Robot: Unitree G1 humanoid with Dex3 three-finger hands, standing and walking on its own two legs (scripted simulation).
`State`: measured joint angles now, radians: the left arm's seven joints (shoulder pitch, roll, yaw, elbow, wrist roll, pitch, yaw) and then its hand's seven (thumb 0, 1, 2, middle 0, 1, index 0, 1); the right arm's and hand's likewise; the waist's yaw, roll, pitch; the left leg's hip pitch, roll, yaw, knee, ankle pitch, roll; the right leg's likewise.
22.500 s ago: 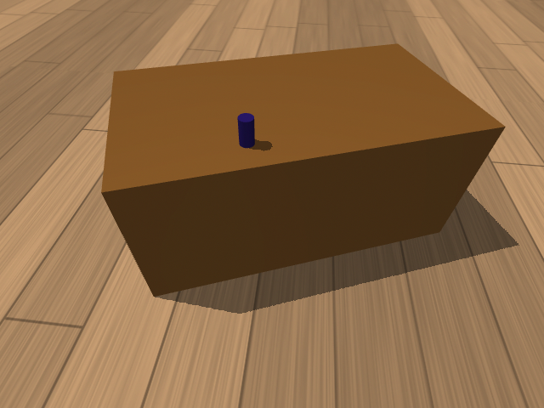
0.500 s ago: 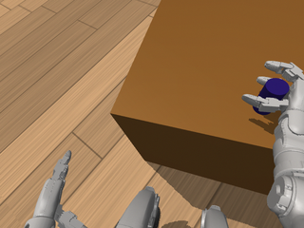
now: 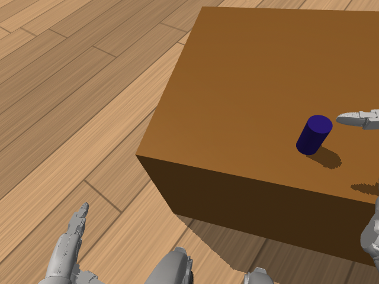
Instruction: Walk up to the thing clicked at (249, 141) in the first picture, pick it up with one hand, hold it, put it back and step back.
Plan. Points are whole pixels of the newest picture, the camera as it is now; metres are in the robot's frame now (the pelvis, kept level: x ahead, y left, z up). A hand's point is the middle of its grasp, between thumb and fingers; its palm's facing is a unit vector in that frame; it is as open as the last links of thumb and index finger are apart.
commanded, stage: rise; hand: right
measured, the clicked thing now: (312, 136) +0.50 -0.18 -0.03
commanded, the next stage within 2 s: sink last in 0.16 s
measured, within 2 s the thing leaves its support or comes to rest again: neither
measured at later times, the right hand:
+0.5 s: hand out of the picture +0.46 -0.38 +0.11, palm faces +0.47 +0.82 -0.31, open 17.3 cm
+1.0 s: hand out of the picture +0.23 -0.26 +0.06, palm faces +0.32 +0.89 -0.34, open 17.1 cm
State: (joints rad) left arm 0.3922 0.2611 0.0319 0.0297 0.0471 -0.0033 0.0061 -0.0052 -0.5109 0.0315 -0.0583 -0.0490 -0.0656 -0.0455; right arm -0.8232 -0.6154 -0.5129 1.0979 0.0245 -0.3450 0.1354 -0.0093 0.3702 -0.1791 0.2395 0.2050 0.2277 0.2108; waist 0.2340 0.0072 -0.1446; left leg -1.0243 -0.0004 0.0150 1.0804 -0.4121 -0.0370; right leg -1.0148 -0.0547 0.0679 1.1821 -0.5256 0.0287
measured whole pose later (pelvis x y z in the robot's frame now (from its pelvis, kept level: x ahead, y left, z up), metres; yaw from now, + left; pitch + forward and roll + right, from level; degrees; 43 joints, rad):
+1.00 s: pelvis +0.05 +0.01 +0.06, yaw -2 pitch +6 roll +1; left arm 0.41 0.27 0.12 0.22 -0.05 0.09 0.07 0.00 -0.50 0.07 -0.06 -0.05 -0.06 -0.06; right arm 0.39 -0.31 -0.21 0.04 0.08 0.06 -0.07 -0.01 0.46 -0.07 0.07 0.05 0.06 0.06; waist -0.02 -0.02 -0.11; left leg -0.50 0.03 0.01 0.78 -0.39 -0.03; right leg -0.46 -0.03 0.04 0.81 -0.45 0.03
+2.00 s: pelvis +0.01 +0.00 +0.04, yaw -2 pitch +7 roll +1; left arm 0.42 0.20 0.01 0.18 -0.02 -0.03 0.08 0.01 0.50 0.69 -0.17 -0.24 -0.18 -0.24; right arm 0.47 -0.18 -0.02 0.08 0.03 0.03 -0.07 -0.01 0.53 -0.06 0.07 0.05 0.06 0.06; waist 0.01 0.00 -0.08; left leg -0.64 0.04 -0.01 0.92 -0.39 -0.04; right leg -0.61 -0.02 0.04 0.95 -0.47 0.02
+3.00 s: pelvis +0.01 +0.01 +0.03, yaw -2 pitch +9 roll +0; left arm 0.48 0.20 0.00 0.05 -0.03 0.05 0.08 0.02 0.90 0.90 -0.20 -0.30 -0.21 -0.30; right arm 0.49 -0.20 0.00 0.01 0.03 0.10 -0.08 -0.01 0.50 -0.08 0.07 0.06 0.06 0.06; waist 0.01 0.00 -0.13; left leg -0.71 0.04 0.00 0.99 -0.43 -0.03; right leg -0.66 -0.02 0.04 1.00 -0.49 0.04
